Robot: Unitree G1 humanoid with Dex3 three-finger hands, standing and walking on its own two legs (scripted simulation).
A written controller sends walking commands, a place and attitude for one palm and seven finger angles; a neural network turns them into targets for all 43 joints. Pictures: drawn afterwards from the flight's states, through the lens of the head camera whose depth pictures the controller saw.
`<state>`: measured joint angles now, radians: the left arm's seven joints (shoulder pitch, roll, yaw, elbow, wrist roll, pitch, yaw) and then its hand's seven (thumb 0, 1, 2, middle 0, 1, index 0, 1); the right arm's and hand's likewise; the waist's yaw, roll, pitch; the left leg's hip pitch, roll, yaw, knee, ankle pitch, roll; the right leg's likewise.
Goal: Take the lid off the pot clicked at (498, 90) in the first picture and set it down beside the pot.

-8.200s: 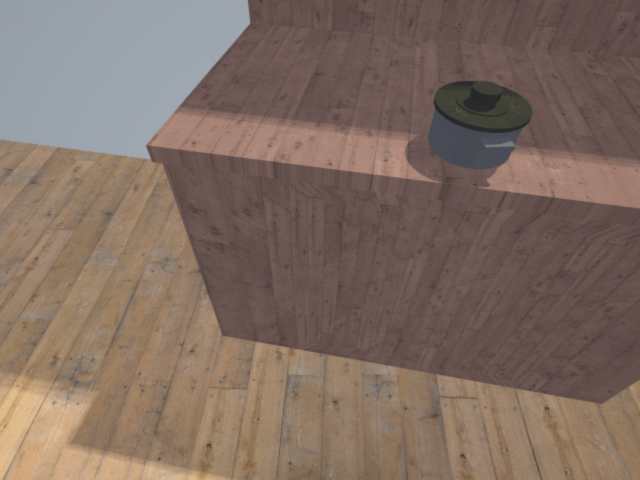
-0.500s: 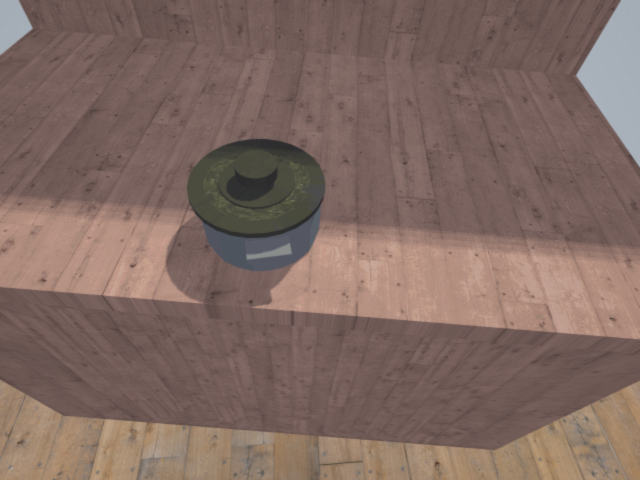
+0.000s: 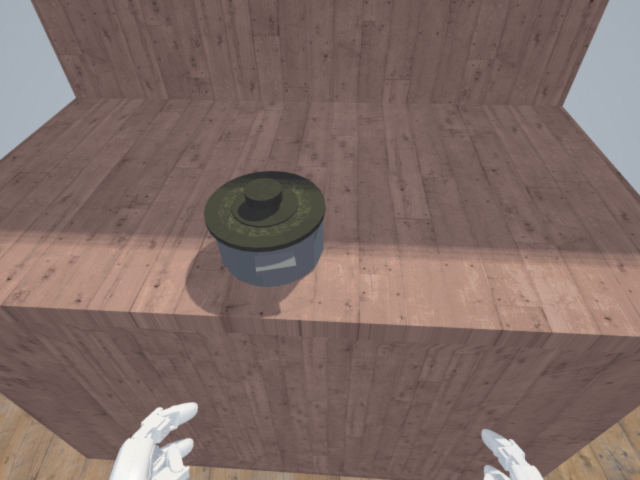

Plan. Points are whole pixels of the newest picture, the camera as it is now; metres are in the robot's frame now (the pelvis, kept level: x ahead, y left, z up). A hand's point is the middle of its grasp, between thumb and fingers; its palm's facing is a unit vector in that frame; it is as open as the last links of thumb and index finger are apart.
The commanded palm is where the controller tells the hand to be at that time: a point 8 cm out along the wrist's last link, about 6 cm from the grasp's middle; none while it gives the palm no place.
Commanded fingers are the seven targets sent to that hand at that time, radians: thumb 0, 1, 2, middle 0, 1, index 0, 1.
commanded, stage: lift the closed hand beside the body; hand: left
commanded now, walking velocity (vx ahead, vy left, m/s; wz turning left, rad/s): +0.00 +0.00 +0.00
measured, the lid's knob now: (263, 193) +0.45 +0.11 +0.15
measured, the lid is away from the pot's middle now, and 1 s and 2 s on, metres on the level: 0.00 0.00 0.00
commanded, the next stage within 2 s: raise the hand higher, near the body in 0.36 s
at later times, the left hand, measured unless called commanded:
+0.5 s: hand (111, 473) +0.12 +0.20 +0.08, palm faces +0.29 -0.86 -0.43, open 3.1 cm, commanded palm +0.06 +0.24 +0.12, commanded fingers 0.00 0.90 0.90 -1.30 -1.50 -1.30 -1.50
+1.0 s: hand (95, 409) +0.15 +0.20 +0.15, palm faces +0.35 -0.83 -0.44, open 3.1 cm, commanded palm +0.09 +0.24 +0.18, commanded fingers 0.00 0.90 0.90 -1.30 -1.50 -1.30 -1.50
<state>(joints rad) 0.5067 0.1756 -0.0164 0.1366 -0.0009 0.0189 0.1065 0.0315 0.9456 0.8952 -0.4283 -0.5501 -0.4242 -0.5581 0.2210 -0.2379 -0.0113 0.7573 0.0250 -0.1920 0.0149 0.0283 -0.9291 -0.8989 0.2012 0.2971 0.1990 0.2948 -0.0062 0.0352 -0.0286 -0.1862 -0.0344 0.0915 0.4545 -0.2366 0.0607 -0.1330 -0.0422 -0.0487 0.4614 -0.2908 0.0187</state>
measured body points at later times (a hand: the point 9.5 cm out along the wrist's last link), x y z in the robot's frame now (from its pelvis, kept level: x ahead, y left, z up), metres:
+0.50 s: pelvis -0.02 -0.03 +0.00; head -0.03 -0.05 +0.45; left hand +0.10 +0.25 +0.11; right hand +0.17 -0.24 -0.08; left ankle +0.01 +0.07 -0.74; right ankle -0.03 -0.13 -0.74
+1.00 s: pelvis +0.00 -0.03 +0.00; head -0.02 -0.05 +0.45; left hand +0.12 +0.25 +0.17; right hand +0.22 -0.23 -0.05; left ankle +0.01 +0.07 -0.74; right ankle -0.03 -0.13 -0.74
